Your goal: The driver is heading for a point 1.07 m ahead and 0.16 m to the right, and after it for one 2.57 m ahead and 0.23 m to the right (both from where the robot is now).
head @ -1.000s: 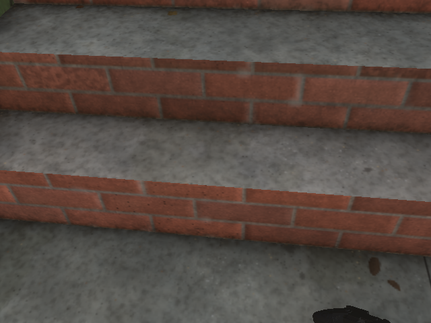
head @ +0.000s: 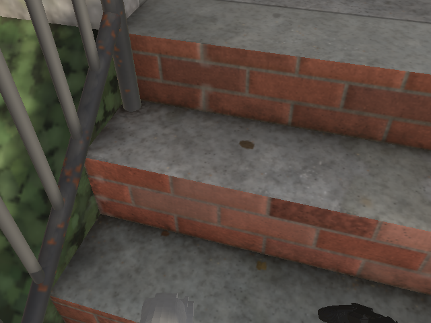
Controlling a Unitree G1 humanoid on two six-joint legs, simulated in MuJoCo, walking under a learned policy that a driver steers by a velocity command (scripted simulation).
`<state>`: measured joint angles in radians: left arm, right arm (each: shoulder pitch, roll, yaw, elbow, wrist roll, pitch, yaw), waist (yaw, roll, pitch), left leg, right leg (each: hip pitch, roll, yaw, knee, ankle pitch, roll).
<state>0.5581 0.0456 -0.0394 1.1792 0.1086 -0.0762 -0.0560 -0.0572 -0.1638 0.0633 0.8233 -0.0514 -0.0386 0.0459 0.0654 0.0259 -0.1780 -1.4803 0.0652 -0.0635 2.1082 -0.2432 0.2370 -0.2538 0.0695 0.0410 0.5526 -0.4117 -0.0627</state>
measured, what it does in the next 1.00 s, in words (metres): climbs, turning right: left foot 0.20 m higher, then right foot 0.18 m higher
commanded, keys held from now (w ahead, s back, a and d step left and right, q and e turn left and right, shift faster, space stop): w+e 0.74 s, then w+q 0.26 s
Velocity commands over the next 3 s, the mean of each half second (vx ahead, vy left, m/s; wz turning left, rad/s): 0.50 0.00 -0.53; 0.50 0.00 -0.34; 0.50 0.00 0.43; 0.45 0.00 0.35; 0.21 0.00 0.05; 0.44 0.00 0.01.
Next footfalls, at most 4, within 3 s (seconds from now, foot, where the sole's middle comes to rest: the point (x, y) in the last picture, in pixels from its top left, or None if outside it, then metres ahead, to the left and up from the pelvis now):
0.12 left None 0.28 0.15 -0.56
0.64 right None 0.42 -0.11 -0.39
1.08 left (244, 158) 0.72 0.02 -0.17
1.62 right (349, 32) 0.96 -0.22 0.02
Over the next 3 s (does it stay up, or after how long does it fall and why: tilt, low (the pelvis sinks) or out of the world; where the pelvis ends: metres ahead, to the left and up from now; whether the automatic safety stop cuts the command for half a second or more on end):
stays up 1.26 -0.15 0.79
